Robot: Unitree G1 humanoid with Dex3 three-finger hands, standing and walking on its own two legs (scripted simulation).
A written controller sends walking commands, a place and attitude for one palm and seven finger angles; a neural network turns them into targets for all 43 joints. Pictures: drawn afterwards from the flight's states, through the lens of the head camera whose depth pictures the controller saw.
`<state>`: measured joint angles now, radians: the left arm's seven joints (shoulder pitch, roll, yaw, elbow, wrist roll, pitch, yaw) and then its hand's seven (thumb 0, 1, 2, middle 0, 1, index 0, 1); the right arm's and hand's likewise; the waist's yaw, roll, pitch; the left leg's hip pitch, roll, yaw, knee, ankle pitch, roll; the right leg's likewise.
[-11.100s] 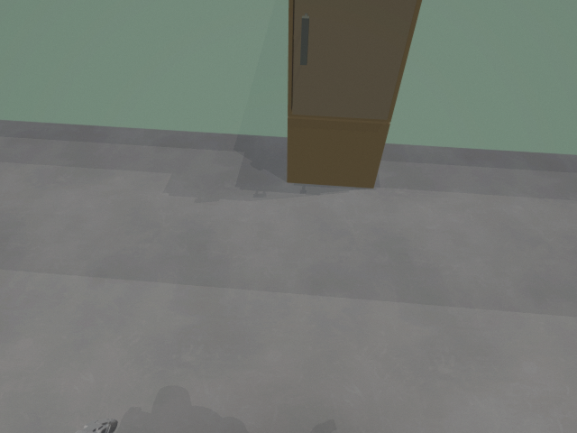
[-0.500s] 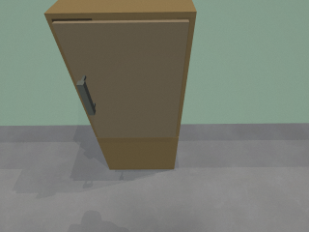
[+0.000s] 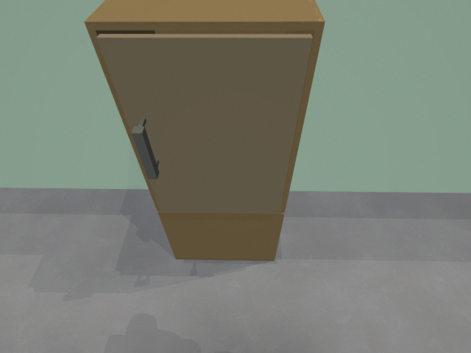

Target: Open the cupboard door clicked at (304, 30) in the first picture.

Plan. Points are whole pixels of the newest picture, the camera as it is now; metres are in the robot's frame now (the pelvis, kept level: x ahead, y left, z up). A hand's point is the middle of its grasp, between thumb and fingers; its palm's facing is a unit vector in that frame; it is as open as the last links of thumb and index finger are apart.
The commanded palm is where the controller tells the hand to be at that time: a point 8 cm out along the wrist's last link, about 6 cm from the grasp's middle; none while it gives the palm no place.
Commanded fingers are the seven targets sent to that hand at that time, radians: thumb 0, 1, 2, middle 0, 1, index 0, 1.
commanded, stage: raise the hand with hooked fingers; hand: left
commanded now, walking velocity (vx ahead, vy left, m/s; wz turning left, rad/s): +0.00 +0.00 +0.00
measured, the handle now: (148, 149) +0.58 +0.27 -0.02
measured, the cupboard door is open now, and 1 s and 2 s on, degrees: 0 0 0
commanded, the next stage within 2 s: none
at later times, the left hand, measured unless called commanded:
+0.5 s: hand (140, 339) +0.16 +0.18 -0.07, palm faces +0.04 -1.00 +0.02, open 8.8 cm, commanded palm +0.14 +0.25 -0.05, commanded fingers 0.00 0.34 0.66 -0.24 -0.66 -0.24 -0.66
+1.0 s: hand (99, 304) +0.20 +0.26 -0.04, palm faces +0.05 -1.00 -0.07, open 11.8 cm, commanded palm +0.17 +0.31 -0.03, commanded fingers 0.00 -0.24 0.41 -0.28 -1.03 -0.28 -1.03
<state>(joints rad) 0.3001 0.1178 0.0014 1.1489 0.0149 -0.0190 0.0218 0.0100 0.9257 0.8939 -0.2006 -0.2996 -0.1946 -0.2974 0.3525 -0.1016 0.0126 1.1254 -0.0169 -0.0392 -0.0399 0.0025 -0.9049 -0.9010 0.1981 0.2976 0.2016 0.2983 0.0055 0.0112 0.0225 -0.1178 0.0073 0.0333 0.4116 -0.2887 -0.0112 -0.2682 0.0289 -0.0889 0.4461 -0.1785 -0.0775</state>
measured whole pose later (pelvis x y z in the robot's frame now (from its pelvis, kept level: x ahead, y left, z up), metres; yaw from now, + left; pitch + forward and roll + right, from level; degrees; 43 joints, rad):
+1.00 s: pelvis -0.03 +0.05 -0.08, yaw +1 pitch +15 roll -2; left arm 0.36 0.27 0.21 0.00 -0.27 -0.38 -0.23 0.00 -0.02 0.50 -0.27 -0.89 -0.26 -0.89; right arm 0.31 -0.25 0.01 0.53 0.02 -0.19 -0.04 0.02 -0.90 -0.90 0.21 0.30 0.21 0.30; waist -0.03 0.01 -0.13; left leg -0.83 -0.01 0.02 1.13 -0.57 0.06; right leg -0.92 -0.03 -0.11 1.03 -0.38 -0.02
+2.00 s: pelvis -0.02 +0.04 -0.06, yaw +1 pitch +14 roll -2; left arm -0.02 0.41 0.44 0.42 -0.35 -0.34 -0.49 -0.02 -0.50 0.30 -0.30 -1.20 -0.30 -1.20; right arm 0.30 -0.29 0.03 0.54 0.02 -0.18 -0.04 0.01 -0.90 -0.90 0.20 0.30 0.21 0.30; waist -0.03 0.00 -0.09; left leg -0.70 0.00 0.02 0.99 -0.53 0.05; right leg -0.80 -0.01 -0.11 0.90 -0.34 -0.03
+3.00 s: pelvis -0.02 +0.04 -0.07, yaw +0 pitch +19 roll -2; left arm -0.52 0.54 0.49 0.90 -0.22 -0.37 -0.48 -0.02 -0.50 0.30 -0.30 -1.20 -0.30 -1.20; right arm 0.35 -0.29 0.04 0.59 0.02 -0.06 -0.04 0.01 -0.90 -0.90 0.20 0.30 0.21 0.30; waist -0.09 0.00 -0.10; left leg -0.82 0.01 0.03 1.03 -0.53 0.04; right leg -0.92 0.00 -0.09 0.93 -0.33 -0.03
